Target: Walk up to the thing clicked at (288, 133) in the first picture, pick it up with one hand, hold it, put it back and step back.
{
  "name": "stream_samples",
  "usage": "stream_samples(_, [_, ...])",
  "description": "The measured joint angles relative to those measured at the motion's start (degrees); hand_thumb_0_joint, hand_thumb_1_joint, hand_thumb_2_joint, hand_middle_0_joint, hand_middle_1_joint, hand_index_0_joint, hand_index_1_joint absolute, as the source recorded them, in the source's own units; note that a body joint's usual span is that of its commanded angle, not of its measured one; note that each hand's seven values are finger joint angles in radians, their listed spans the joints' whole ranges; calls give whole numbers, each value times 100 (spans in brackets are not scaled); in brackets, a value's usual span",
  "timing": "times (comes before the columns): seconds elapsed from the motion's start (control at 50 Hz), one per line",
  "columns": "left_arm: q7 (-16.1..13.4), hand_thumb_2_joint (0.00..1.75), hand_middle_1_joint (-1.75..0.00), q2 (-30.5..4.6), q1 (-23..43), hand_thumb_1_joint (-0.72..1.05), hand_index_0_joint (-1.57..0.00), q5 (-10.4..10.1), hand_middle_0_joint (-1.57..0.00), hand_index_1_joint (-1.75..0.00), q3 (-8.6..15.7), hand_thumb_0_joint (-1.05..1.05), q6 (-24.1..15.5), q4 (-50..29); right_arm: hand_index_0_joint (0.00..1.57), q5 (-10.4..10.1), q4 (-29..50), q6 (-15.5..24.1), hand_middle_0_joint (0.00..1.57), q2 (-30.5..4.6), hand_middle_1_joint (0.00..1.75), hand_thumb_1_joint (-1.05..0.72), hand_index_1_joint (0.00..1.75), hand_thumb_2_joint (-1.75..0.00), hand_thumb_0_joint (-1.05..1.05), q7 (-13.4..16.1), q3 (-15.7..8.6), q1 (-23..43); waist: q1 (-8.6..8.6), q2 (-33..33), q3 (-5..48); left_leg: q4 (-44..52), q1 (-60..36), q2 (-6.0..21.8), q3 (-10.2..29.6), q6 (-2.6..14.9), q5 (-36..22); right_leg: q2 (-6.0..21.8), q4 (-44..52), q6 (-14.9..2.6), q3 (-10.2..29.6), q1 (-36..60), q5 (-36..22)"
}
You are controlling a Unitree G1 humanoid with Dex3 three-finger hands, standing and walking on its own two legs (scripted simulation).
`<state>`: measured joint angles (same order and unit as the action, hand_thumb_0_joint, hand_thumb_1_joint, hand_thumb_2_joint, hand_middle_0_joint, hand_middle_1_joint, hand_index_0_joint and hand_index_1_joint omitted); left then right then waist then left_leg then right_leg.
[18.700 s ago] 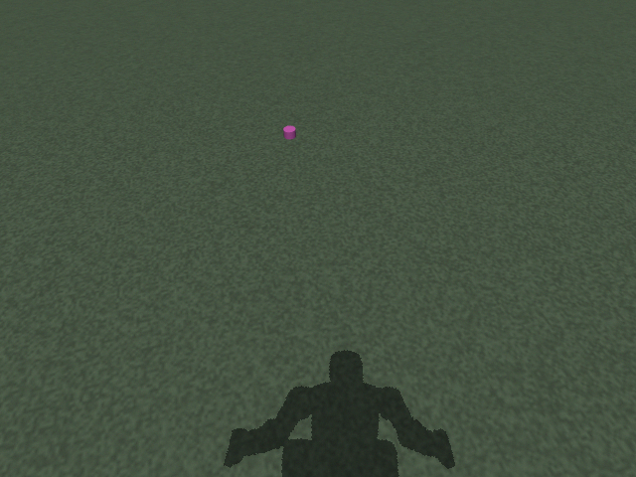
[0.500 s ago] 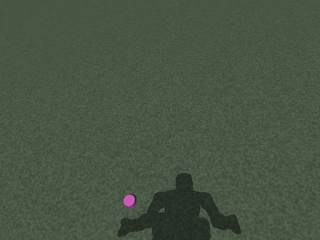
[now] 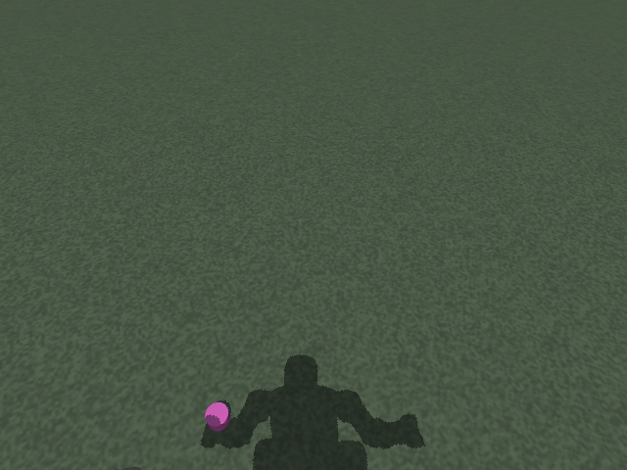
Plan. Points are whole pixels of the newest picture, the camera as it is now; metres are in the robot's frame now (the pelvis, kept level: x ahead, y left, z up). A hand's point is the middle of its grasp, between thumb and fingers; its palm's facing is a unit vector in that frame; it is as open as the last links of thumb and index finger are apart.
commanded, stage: stand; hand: left
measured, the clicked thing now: (217, 416) +0.45 +0.30 -0.76
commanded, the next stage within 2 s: rise first in 1.84 s
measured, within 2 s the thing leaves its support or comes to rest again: neither
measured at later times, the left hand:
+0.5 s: hand out of the picture +0.03 +0.26 -0.16, palm faces -0.02 -0.95 -0.32, open 7.4 cm
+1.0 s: hand out of the picture +0.07 +0.25 -0.16, palm faces -0.02 -0.94 -0.33, open 7.4 cm
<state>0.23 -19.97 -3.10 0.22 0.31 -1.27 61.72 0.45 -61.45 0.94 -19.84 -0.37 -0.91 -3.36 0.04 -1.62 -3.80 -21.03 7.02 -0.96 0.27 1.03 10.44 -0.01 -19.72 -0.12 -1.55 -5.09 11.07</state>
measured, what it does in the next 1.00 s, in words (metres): stands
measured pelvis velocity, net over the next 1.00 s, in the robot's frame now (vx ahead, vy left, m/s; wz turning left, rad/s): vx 0.00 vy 0.00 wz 0.00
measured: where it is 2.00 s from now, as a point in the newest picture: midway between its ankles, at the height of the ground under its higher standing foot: outside the picture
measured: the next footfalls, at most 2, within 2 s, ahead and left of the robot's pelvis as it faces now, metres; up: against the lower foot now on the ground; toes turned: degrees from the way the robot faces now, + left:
none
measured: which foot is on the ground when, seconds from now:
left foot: down 0.00-1.00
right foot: down 0.00-1.00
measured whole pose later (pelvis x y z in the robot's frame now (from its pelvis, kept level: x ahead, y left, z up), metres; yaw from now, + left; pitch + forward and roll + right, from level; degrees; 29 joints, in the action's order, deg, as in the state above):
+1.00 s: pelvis +0.00 +0.00 +0.00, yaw +0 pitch -2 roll +0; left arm 0.1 -19.7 -6.5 0.5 -0.4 -1.4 65.0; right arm 0.6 -65.9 0.7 -19.3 -0.9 -0.4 -4.6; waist 0.1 -0.4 -2.7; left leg -17.4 6.9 -1.7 0.2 1.4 8.0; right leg 0.8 -18.0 0.3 -1.4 -5.9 9.7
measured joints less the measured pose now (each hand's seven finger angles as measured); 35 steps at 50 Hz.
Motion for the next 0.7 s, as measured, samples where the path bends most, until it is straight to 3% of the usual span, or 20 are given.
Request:
stream_samples(0.34, [14,90,-30,-43,-378,90,-20,16,-21,-30,-1,0,18,503,20,37,-417,-20,20,150,30,-91,30,-90,0,-88,9,-64,102,113,-68,375,21,-138,-78,128,-315,139,240,127,77,-94,-258])
stream_samples(0.7, [-4,90,-30,58,-494,90,-20,55,-21,-31,-83,0,-3,429,20,27,-466,-35,20,86,30,-91,30,-90,0,-70,1,-133,39,65,80,357,89,-152,-45,106,-288,153,104,104,47,-205,-155])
